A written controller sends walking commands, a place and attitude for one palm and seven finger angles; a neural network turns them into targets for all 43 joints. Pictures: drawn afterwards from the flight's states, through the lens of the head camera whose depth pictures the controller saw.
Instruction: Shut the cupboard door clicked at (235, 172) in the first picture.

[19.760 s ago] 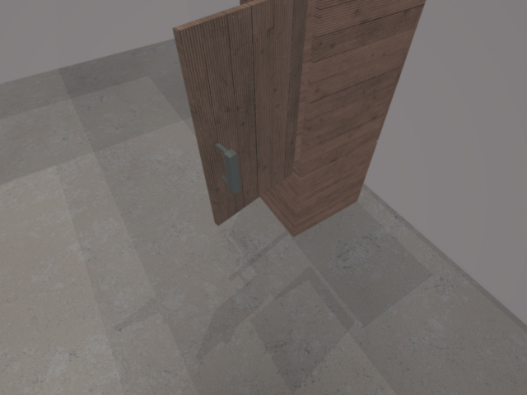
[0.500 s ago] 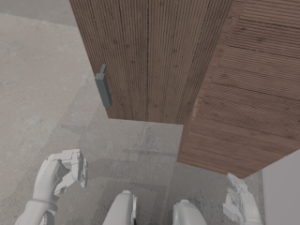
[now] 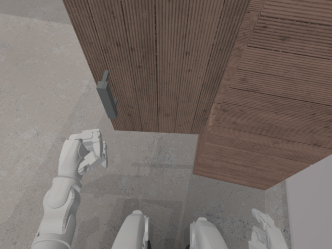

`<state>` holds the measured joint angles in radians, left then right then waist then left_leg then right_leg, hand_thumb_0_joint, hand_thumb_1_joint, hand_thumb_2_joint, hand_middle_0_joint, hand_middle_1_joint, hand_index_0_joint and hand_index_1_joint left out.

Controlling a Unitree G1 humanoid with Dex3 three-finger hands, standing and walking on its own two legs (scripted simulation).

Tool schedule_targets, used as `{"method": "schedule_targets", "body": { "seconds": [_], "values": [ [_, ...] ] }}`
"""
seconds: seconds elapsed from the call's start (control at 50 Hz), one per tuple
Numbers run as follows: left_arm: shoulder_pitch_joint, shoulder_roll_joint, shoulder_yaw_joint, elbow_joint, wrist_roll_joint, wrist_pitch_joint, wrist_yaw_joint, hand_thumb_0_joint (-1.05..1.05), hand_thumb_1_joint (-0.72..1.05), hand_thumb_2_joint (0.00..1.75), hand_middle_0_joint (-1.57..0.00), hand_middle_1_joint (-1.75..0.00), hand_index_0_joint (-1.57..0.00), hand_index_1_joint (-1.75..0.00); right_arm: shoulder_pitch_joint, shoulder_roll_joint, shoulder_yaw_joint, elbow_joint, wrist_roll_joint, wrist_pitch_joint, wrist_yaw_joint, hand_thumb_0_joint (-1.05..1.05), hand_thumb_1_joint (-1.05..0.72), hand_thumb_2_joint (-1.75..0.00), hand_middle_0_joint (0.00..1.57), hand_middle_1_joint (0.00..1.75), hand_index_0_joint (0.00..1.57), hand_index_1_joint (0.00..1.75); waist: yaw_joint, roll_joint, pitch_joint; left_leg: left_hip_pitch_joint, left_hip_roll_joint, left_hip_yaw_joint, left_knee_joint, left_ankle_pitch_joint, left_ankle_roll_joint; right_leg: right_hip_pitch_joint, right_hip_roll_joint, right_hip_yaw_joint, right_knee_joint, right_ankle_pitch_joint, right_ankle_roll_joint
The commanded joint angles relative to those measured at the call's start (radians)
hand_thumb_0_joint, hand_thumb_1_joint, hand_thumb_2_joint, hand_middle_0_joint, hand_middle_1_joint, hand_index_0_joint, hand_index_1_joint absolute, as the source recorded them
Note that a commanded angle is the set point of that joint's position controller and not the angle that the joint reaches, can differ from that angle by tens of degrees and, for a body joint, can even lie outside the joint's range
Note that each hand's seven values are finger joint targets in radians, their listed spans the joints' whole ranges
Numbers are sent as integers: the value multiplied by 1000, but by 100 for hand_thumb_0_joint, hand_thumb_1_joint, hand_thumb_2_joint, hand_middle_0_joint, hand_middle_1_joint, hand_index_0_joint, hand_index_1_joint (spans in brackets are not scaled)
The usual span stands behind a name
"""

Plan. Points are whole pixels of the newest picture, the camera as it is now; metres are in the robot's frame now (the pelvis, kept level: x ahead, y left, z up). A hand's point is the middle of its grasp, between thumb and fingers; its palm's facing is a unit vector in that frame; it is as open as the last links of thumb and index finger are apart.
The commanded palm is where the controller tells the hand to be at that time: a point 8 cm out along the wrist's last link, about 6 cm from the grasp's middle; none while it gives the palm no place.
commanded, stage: bring the fist close to the handle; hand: left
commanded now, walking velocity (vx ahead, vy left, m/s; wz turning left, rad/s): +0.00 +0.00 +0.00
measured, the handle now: (109, 95) +0.50 +0.18 +0.03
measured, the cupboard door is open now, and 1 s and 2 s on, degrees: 100 100 82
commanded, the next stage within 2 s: push the door shut along its arc in 0.80 s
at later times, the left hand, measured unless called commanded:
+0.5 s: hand (120, 126) +0.40 +0.14 +0.03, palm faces -0.04 -1.00 -0.01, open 3.1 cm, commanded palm +0.37 +0.19 +0.03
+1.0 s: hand (118, 129) +0.39 +0.14 +0.03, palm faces -0.06 -1.00 -0.03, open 3.1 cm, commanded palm +0.38 +0.19 +0.03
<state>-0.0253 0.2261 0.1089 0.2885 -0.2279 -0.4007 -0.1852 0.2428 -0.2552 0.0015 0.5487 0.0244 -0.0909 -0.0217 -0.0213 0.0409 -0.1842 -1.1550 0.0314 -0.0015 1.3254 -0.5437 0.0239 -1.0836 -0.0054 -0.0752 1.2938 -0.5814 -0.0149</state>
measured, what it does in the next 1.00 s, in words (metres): stands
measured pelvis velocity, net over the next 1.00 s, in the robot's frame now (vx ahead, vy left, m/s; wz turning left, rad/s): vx -0.01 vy -0.01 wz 0.00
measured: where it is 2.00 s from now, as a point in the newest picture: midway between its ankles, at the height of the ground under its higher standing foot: outside the picture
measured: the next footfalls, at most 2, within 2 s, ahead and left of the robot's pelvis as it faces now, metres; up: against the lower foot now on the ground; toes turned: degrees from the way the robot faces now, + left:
none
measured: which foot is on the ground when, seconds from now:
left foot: down 0.00-1.00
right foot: down 0.00-1.00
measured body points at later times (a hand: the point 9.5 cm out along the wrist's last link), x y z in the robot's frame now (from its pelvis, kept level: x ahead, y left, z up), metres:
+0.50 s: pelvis +0.00 -0.01 +0.00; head +0.12 -0.01 +0.43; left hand +0.39 +0.19 +0.03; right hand +0.12 -0.27 -0.12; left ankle +0.04 +0.10 -0.61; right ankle +0.02 -0.12 -0.61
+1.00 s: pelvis -0.01 -0.01 -0.01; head +0.11 -0.01 +0.43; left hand +0.39 +0.19 +0.03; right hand +0.12 -0.28 -0.12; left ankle +0.04 +0.10 -0.61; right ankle +0.02 -0.12 -0.61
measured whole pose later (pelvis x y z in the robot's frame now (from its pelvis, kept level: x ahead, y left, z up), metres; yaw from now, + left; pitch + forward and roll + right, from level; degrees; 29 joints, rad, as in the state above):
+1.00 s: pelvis -0.01 -0.01 -0.01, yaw +0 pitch +23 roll -1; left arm -0.42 0.24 0.16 0.72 -0.19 -0.52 -0.20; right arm 0.21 -0.26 -0.02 0.62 0.02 -0.02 -0.02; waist -0.05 0.03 -0.17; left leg -1.21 0.04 0.00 1.33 -0.52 0.01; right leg -1.15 0.00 -0.07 1.32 -0.57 -0.03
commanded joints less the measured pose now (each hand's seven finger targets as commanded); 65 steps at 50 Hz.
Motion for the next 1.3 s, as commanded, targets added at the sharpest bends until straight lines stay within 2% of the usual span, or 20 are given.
{"method": "schedule_targets", "body": {
  "seconds": [0.0,0.1,0.12,0.18,0.24,0.32,0.38,0.44,0.46,0.52,0.58,0.64,0.7,0.76,0.8,0.92,1.04,1.06,1.14,1.28],
  "values": [
    [-271,108,30,-200,-2,-78,-18,0,90,90,-130,-150,-130,-150,5,-147,-62,-116,2,-45,-16,0,-90,-90,20,30,20,30,-25,11,-345,313,-11,-63,-192,219,-2,138,22,40,-178,235,-20],
    [-377,114,68,-141,6,-137,43,0,90,90,-130,-150,-130,-150,5,-137,-59,-81,-10,-41,-13,0,-90,-90,20,30,20,30,-21,14,-376,318,-13,-60,-170,257,-7,125,21,39,-152,262,-19],
    [-374,146,101,-102,13,-139,54,0,90,90,-130,-150,-130,-150,15,-142,-60,-73,-12,-36,-13,0,-90,-90,20,30,20,30,-18,3,-372,307,-11,-64,-167,261,-8,120,24,37,-146,264,-21],
    [-405,114,70,22,40,-128,54,0,90,90,-130,-150,-130,-150,14,-138,-59,-66,-13,-16,-3,0,-90,-90,20,30,20,30,-28,-20,-349,263,-16,-46,-166,224,-4,131,20,49,-158,252,-15],
    [-459,110,53,80,51,-105,31,0,90,90,-130,-150,-130,-150,30,-144,-62,-64,-9,0,0,0,-90,-90,20,30,20,30,-34,1,-376,279,-14,-42,-167,241,-5,137,19,53,-161,279,-15],
    [-565,128,72,87,26,-107,14,0,90,90,-130,-150,-130,-150,43,-149,-64,-57,-6,9,-5,0,-90,-90,20,30,20,30,-44,-6,-422,301,-12,-46,-155,279,-4,151,20,57,-160,320,-15],
    [-695,121,69,108,27,-142,30,0,90,90,-130,-150,-130,-150,45,-143,-63,-34,-9,9,-8,0,-90,-90,20,30,20,30,-66,-11,-413,290,-13,-48,-141,268,-2,129,18,60,-156,312,-10],
    [-618,162,126,149,39,-166,46,0,90,90,-130,-150,-130,-150,54,-145,-67,-32,-13,13,-1,0,-90,-90,20,30,20,30,-28,-11,-460,303,-13,-44,-147,301,-7,152,18,58,-142,336,-14],
    [-616,147,109,143,43,-172,47,0,90,90,-130,-150,-130,-150,52,-141,-66,-35,-14,16,3,0,-90,-90,20,30,20,30,-26,9,-465,308,-14,-39,-151,313,-7,160,18,60,-141,351,-14],
    [-530,157,125,200,51,-153,46,0,90,90,-130,-150,-130,-150,67,-143,-68,-43,-14,32,13,0,-90,-90,20,30,20,30,-13,-26,-456,277,-17,-29,-160,319,-4,205,21,65,-149,375,-12],
    [-536,158,129,214,48,-139,37,0,90,90,-130,-150,-130,-150,61,-138,-67,-50,-7,51,12,0,-90,-90,20,30,20,30,-25,-83,-404,210,-22,-10,-165,263,4,242,16,86,-180,353,-2],
    [-555,159,135,167,30,-158,32,0,90,90,-130,-150,-130,-150,52,-134,-66,-59,-4,50,8,0,-90,-90,20,30,20,30,-18,-65,-404,213,-24,-4,-169,245,6,257,14,96,-192,336,-3],
    [-606,154,126,159,24,-198,29,0,90,90,-130,-150,-130,-150,46,-131,-67,-45,-6,45,1,0,-90,-90,20,30,20,30,-40,-85,-382,196,-24,-4,-156,210,9,242,12,108,-205,293,1],
    [-680,163,115,186,37,-232,20,0,90,90,-130,-150,-130,-150,43,-134,-66,-22,-10,36,-8,0,-90,-90,20,30,20,30,-60,-58,-361,188,-23,-9,-140,170,11,183,11,109,-198,239,1],
    [-679,161,108,196,41,-240,9,0,90,90,-130,-150,-130,-150,46,-139,-68,-15,-11,31,-7,0,-90,-90,20,30,20,30,-51,-17,-380,221,-21,-17,-144,177,7,161,12,100,-190,236,-6],
    [-679,155,89,220,31,-188,-20,0,90,90,-130,-150,-130,-150,53,-153,-70,-22,-5,34,-7,0,-90,-90,20,30,20,30,-47,16,-436,289,-18,-34,-152,235,3,142,17,77,-172,286,-12],
    [-856,220,130,290,49,-179,-14,0,90,90,-130,-150,-130,-150,59,-153,-61,-3,-4,39,-16,0,-90,-90,20,30,20,30,-73,-17,-400,245,-15,-43,-138,200,5,112,19,77,-167,246,-9],
    [-896,202,111,305,52,-182,-15,0,90,90,-130,-150,-130,-150,58,-151,-60,-1,-4,38,-17,0,-90,-90,20,30,20,30,-89,-17,-391,243,-16,-45,-135,185,7,92,18,76,-168,230,-7],
    [-931,226,133,406,61,-182,-31,0,90,90,-130,-150,-130,-150,78,-158,-58,7,-9,38,-12,0,-90,-90,20,30,20,30,-83,6,-429,255,-17,-49,-127,204,4,76,22,69,-153,233,-13],
    [-1032,247,126,487,68,-152,-95,0,90,90,-130,-150,-130,-150,127,-172,-62,17,-5,53,-1,0,-90,-90,20,30,20,30,-107,25,-479,286,-9,-65,-115,256,4,43,26,61,-138,264,-16]
  ]
}}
